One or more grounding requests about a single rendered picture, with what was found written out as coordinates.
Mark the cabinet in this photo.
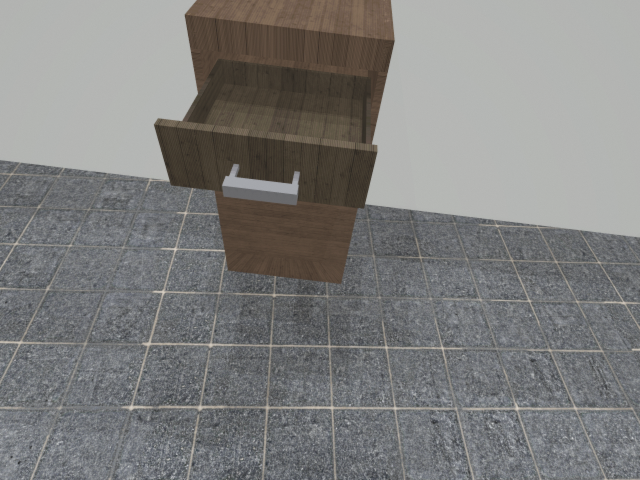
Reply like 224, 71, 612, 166
185, 0, 395, 284

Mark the handle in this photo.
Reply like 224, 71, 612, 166
222, 164, 300, 205

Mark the drawer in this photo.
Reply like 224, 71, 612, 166
154, 59, 377, 209

